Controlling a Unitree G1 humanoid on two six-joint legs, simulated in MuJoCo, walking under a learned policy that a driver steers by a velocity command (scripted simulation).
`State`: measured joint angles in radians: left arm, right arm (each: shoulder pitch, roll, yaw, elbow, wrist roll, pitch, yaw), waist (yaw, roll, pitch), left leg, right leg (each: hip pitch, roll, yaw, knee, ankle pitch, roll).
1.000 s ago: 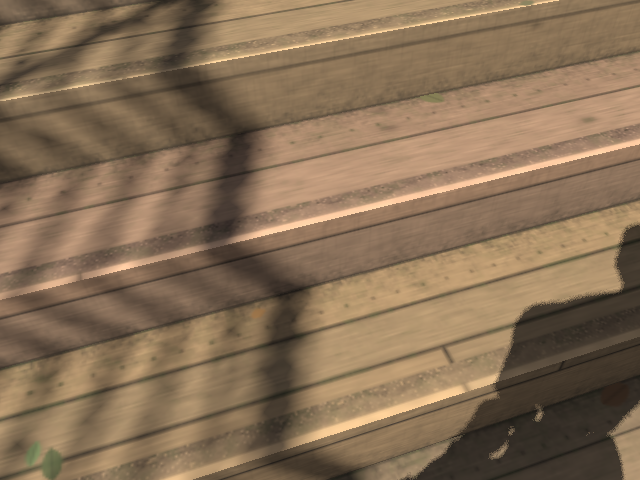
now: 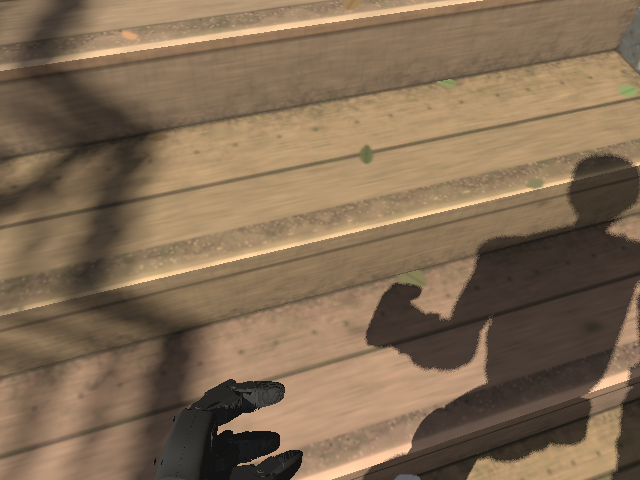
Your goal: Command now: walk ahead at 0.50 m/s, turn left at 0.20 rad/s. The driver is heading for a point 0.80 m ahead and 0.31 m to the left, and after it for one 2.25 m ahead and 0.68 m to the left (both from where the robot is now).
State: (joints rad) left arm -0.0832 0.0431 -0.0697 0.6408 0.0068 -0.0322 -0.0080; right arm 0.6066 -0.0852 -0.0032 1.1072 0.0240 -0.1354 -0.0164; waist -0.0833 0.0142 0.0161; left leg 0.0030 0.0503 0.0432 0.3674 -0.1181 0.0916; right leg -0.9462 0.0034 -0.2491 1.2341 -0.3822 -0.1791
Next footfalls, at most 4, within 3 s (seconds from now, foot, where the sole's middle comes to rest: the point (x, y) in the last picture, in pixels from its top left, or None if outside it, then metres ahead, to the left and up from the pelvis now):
0.50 left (227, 421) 0.45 0.12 -0.47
1.00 right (234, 175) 0.81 0.10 -0.30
1.56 left None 0.95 0.58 -0.13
2.16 right None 1.30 0.53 0.04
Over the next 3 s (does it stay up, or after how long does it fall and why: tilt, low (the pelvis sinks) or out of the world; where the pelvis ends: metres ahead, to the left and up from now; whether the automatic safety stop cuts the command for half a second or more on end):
stays up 1.64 0.62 0.98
